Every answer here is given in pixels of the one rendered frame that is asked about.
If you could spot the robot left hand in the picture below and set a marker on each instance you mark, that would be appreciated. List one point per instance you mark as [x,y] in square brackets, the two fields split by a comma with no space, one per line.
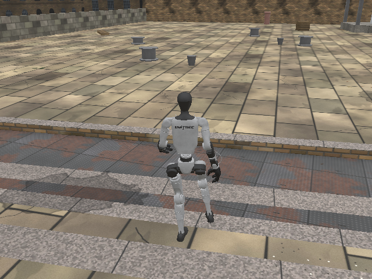
[167,148]

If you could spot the robot right shin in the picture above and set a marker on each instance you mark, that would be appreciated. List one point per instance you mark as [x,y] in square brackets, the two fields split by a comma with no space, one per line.
[206,197]

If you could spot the robot right hand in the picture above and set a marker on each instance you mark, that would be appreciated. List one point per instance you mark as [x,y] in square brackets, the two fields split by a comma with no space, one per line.
[216,175]

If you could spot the left robot forearm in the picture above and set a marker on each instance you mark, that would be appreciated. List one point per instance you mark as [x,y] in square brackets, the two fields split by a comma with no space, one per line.
[160,148]

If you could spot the left robot thigh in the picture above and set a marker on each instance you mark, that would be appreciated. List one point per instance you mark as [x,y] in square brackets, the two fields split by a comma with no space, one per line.
[175,179]

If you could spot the right robot forearm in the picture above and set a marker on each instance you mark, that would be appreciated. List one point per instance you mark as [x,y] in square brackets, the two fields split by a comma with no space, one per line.
[212,157]

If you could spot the robot right upper arm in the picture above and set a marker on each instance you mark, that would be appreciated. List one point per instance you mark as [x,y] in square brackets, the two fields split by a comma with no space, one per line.
[202,122]

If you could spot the robot left upper arm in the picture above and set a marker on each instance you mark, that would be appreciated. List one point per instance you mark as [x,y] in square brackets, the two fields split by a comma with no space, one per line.
[164,131]

